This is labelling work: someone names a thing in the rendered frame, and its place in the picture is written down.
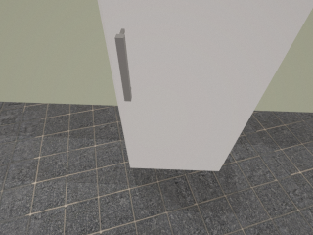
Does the handle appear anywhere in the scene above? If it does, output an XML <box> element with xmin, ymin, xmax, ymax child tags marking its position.
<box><xmin>114</xmin><ymin>28</ymin><xmax>132</xmax><ymax>102</ymax></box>

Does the fridge door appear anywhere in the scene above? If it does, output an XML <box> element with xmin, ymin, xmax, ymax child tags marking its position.
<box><xmin>100</xmin><ymin>0</ymin><xmax>313</xmax><ymax>171</ymax></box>

